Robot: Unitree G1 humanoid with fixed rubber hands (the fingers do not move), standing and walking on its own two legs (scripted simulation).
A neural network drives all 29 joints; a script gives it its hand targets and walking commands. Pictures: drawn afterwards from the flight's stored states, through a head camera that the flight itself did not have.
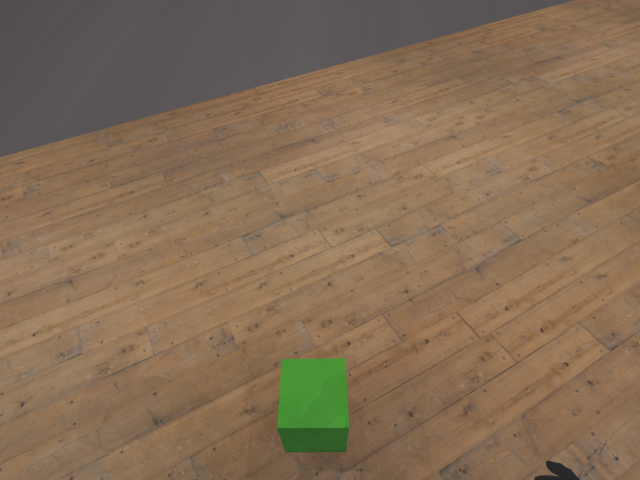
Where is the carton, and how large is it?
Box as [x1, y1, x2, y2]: [277, 358, 348, 451]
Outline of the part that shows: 345,358 281,360 277,428 285,451 345,451 348,431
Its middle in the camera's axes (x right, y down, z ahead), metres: -0.01 +0.46 +1.09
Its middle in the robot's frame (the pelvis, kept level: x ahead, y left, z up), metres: +0.43 +0.02 -0.65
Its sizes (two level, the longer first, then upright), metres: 0.178 0.176 0.243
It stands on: the floor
